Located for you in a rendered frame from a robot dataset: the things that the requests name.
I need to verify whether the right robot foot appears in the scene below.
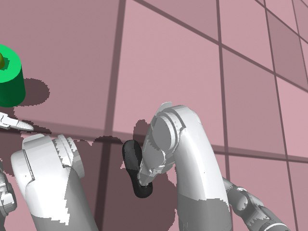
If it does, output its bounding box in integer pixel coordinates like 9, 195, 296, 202
122, 140, 153, 198

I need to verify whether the left robot arm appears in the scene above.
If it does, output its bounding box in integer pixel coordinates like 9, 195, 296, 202
0, 160, 17, 231

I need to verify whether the bottle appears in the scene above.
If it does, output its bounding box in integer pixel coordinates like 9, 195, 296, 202
0, 44, 26, 107

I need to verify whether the right robot hand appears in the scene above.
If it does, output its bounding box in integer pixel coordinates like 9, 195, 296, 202
222, 177, 237, 194

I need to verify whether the right robot arm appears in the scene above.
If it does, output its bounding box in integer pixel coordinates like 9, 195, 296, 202
227, 186, 291, 231

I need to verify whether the left robot hand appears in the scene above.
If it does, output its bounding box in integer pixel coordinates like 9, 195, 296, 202
0, 112, 34, 131

